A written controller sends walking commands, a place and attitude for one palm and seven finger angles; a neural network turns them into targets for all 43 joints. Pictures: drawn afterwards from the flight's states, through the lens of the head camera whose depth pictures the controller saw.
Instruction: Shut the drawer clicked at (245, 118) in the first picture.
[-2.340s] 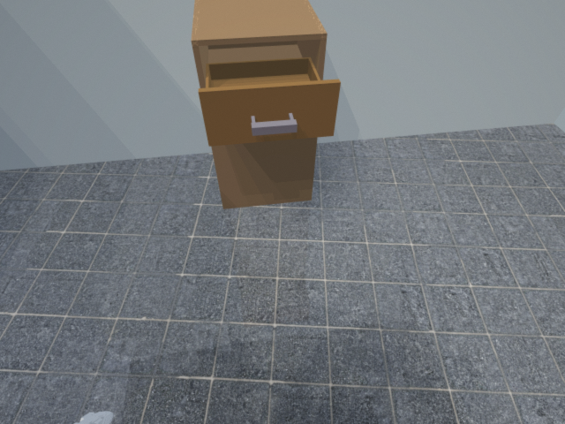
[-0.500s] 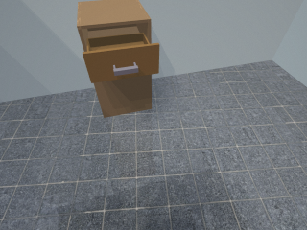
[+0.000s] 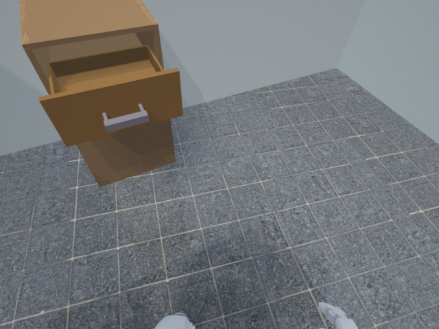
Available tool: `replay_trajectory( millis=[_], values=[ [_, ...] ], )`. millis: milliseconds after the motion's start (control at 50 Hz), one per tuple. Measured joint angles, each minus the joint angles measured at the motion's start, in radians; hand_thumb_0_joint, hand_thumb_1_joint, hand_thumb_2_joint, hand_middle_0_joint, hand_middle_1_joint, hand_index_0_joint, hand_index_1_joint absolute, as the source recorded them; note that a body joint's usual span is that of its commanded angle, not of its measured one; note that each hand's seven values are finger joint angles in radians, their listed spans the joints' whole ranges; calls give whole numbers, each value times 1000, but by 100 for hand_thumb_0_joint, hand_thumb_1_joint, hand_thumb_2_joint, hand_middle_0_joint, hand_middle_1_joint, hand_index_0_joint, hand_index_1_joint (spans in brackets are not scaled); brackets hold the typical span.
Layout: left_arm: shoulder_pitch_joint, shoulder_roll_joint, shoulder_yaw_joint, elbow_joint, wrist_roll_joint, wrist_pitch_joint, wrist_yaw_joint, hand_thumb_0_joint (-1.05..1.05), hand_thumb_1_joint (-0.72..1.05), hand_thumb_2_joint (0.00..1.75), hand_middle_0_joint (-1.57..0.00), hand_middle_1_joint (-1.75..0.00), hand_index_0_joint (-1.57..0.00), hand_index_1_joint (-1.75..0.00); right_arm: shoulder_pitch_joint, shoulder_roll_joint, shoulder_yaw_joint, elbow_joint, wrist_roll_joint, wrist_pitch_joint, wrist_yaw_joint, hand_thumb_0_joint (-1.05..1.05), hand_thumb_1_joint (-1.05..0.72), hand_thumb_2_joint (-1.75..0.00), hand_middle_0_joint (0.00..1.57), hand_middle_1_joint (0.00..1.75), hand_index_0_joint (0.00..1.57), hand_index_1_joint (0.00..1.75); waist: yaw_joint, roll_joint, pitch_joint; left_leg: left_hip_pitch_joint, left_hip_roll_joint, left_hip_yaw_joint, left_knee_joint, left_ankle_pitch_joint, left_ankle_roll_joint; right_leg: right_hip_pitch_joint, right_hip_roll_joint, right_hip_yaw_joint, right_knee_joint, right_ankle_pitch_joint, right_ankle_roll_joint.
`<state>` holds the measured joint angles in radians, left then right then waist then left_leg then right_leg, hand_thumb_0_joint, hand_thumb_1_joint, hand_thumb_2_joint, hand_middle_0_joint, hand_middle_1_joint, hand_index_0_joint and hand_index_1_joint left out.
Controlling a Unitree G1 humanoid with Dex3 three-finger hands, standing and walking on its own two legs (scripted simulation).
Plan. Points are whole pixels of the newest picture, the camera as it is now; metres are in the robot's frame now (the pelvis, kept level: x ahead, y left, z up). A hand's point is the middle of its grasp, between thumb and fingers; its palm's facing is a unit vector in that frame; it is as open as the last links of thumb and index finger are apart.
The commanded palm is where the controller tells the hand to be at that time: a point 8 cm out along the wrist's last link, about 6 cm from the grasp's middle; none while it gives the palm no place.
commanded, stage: walk to a spot facing it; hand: left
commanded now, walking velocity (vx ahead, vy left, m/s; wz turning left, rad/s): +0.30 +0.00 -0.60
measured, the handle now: (125, 116) +0.66 +0.38 -0.08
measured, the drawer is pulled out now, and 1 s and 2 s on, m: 0.28 0.28 0.28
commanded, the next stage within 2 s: turn to face it in 1.94 s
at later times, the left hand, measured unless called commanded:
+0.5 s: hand (183, 225) +0.36 +0.14 -0.15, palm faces -0.40 -0.90 -0.17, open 7.4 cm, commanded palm none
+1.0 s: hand (176, 214) +0.40 +0.17 -0.18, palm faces -0.50 -0.85 -0.19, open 7.4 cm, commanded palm none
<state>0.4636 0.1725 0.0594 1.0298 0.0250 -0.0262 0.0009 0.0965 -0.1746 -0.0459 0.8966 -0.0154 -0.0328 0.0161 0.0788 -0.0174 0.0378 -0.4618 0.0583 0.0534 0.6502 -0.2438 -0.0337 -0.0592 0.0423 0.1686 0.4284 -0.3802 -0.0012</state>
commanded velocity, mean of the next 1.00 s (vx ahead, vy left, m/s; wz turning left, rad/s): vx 0.04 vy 0.00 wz -0.60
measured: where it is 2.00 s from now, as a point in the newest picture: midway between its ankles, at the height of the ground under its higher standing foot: (229, 322)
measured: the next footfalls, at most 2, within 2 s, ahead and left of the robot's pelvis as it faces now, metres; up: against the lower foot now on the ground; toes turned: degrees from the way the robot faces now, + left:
left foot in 0.02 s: +0.13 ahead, +0.13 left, +0.00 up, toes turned +3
right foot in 0.56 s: +0.25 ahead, -0.12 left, +0.00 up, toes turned -28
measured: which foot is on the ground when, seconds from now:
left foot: up 0.00-0.00, down 0.02-0.56, up 0.58-0.94, down 0.96-1.00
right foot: down 0.00-0.02, up 0.04-0.54, down 0.56-0.96, up 0.98-1.00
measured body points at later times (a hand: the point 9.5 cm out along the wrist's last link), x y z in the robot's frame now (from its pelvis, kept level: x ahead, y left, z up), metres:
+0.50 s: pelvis +0.15 +0.02 +0.00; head +0.20 +0.02 +0.45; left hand +0.38 +0.19 -0.14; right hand +0.00 -0.18 -0.14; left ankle +0.09 +0.12 -0.73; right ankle +0.22 -0.12 -0.70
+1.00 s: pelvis +0.23 +0.05 -0.01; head +0.27 +0.06 +0.44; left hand +0.43 +0.22 -0.16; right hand +0.20 -0.23 -0.12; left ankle +0.30 +0.12 -0.73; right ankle +0.21 -0.10 -0.72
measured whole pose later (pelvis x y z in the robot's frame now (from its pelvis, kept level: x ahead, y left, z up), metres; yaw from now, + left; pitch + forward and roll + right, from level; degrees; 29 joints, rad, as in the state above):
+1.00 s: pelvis +0.23 +0.05 -0.01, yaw -37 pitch +0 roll -1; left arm 0.21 0.24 0.09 0.88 0.01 0.08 0.00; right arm 0.12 -0.17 -0.03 0.84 -0.02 0.01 -0.03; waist 0.04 -0.06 0.05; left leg -0.32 0.03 0.08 0.63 -0.30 0.01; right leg -0.43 0.07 0.11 0.68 -0.31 0.01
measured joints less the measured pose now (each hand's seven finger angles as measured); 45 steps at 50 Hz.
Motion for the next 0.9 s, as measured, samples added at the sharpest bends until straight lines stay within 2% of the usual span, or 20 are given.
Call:
replay_trajectory(
  millis=[20, 40, 80, 120, 160, 260, 340, 440, 500, 540, 560, 580, 620, 660, 720, 780, 900],
  values=[
    [6, 5, 7, -3, -3, 2, -1, 0, 90, 90, -21, -30, -20, -30, 1, -1, 7, -12, -2, -14, -4, 1, -91, -90, 20, 30, 20, 30, 0, 4, -6, 47, 3, 1, -65, 8, 12, -22, 10, 10, 74, -40, -2],
    [-4, 13, 15, -1, -8, 9, -4, 0, 90, 90, -21, -30, -20, -30, -1, 1, 11, -19, -7, -30, -10, 1, -91, -90, 20, 30, 21, 30, -7, 3, -4, 49, 7, 11, -53, 61, 28, -71, 14, -5, 214, -88, -10],
    [-42, 40, 29, 4, -9, 25, -8, 0, 90, 90, -21, -30, -20, -30, 9, 17, 22, -23, -11, -40, -17, 1, -91, -90, 20, 30, 21, 30, -14, -20, 5, 62, 11, 51, 12, 6, 56, -194, 8, -47, 533, -122, -26],
    [-85, 66, 40, -4, -4, 36, -15, 0, 90, 90, -20, -29, -20, -29, 45, 30, 28, -14, -13, -41, -22, 1, -91, -90, 20, 30, 21, 30, -24, -31, -3, 111, 18, 83, -10, -37, 67, -311, -12, -112, 747, -60, -31],
    [-132, 86, 49, -30, 2, 42, -25, 0, 91, 90, -20, -29, -20, -29, 91, 38, 28, 9, -12, -45, -29, 1, -91, -90, 20, 30, 21, 30, -31, -38, -10, 169, 18, 111, -79, -28, 64, -405, -45, -163, 823, 31, -24],
    [-228, 96, 54, -100, 7, 52, -36, 0, 91, 90, -20, -29, -19, -29, 197, 15, 7, 67, -3, -52, -47, 0, -94, -90, 21, 30, 21, 30, -54, -37, -19, 292, 9, 192, -224, -12, 77, -563, -101, -196, 782, 172, 10],
    [-302, 85, 43, -124, 6, 67, -41, 0, 91, 90, -20, -29, -19, -29, 263, -13, 5, 104, -3, -41, -47, 0, -93, -90, 20, 30, 21, 30, -85, -24, -1, 359, 11, 242, -262, -36, 73, -602, -120, -216, 651, 230, 29],
    [-383, 60, 24, -133, 2, 81, -45, 0, 91, 90, -20, -29, -19, -29, 312, -24, 6, 132, -12, -15, -44, 1, -92, -90, 20, 30, 20, 30, -128, -12, 43, 410, 27, 302, -228, -107, 54, -548, -112, -257, 430, 207, 23],
    [-416, 41, 11, -141, 1, 80, -46, 0, 91, 90, -20, -29, -19, -29, 330, -22, 5, 139, -15, -1, -42, 1, -92, -90, 20, 30, 20, 30, -151, -1, 66, 423, 49, 338, -169, -170, 33, -485, -91, -281, 333, 156, 1],
    [-427, 32, 1, -151, 2, 64, -47, 0, 91, 90, -20, -29, -19, -29, 345, -19, 4, 139, -13, 8, -38, 1, -92, -90, 20, 30, 20, 30, -159, 12, 74, 406, 84, 350, -69, -227, 16, -413, -65, -302, 245, 156, -19],
    [-425, 36, -7, -160, 2, 49, -48, 0, 91, 90, -20, -29, -19, -29, 362, -11, 6, 134, -7, 14, -33, 1, -91, -90, 20, 30, 20, 30, -162, 1, 68, 364, 100, 343, 45, -249, 8, -366, -67, -299, 192, 221, -43],
    [-428, 34, -8, -163, -2, 32, -41, 0, 91, 90, -20, -29, -20, -29, 355, -9, 8, 133, -2, 25, -30, 1, -91, -90, 20, 30, 20, 30, -155, 3, 72, 291, 114, 294, 218, -285, -7, -377, -58, -293, 218, 197, -62],
    [-426, 24, -15, -167, -17, 21, -25, 0, 91, 90, -20, -29, -20, -29, 306, -12, 6, 124, 3, 48, -36, 1, -91, -90, 20, 30, 20, 30, -153, 25, 102, 156, 101, 147, 505, -315, -22, -379, -32, -283, 266, 140, -79],
    [-404, 20, -18, -163, -24, 30, -12, 0, 91, 90, -20, -29, -20, -29, 249, -12, 6, 105, 0, 62, -39, 1, -91, -90, 20, 30, 20, 30, -150, 34, 109, 62, 89, 64, 620, -269, -33, -353, -9, -263, 241, 136, -77],
    [-367, 17, -17, -143, -19, 51, 2, 0, 90, 90, -21, -29, -20, -29, 170, -8, 8, 59, -7, 70, -42, 1, -91, -90, 20, 30, 20, 30, -148, 36, 88, -28, 89, 5, 583, -202, -46, -323, 12, -229, 173, 172, -67],
    [-338, 16, -13, -131, -13, 65, 1, 0, 90, 90, -21, -30, -20, -30, 108, -7, 8, 18, -10, 68, -40, 1, -91, -90, 20, 30, 20, 30, -130, 34, 61, -68, 81, -19, 491, -157, -49, -314, 19, -193, 133, 194, -60],
    [-287, 29, 3, -144, -5, 77, -7, 0, 90, 90, -21, -30, -20, -30, 31, -12, 7, -30, -3, 59, -38, 1, -91, -90, 20, 30, 20, 30, -66, 10, 27, 20, 19, -24, 201, -172, -37, -324, 24, -112, 122, 207, -25]
  ],
)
